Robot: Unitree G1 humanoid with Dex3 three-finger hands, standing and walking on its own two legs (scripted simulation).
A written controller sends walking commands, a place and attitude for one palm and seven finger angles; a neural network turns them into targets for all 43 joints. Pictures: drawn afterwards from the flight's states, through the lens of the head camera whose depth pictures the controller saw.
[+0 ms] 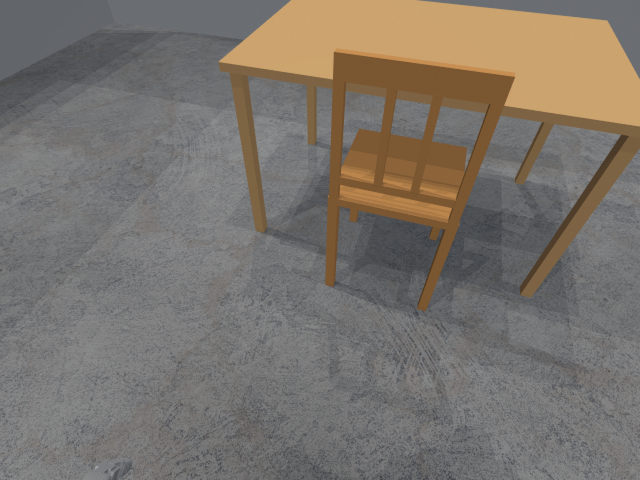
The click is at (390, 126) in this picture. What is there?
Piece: chair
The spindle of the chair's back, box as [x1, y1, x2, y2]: [374, 88, 397, 185]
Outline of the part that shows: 387,88 374,177 374,184 380,185 382,181 397,90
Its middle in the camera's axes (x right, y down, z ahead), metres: +0.16 -0.25 +1.00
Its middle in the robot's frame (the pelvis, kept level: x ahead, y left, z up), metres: +0.92 -0.12 -0.08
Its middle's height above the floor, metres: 0.69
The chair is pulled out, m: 0.00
